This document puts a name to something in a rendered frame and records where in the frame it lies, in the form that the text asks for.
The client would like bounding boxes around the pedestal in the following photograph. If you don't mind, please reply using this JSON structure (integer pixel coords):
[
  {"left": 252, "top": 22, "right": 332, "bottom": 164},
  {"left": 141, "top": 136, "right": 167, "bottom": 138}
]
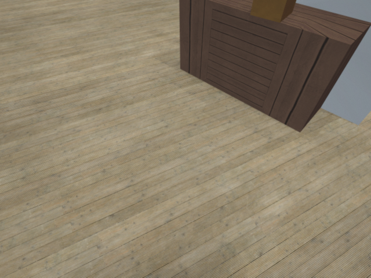
[{"left": 179, "top": 0, "right": 371, "bottom": 132}]

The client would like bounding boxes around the carton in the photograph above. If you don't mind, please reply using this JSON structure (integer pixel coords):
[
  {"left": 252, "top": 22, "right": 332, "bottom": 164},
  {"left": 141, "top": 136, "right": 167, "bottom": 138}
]
[{"left": 250, "top": 0, "right": 296, "bottom": 23}]

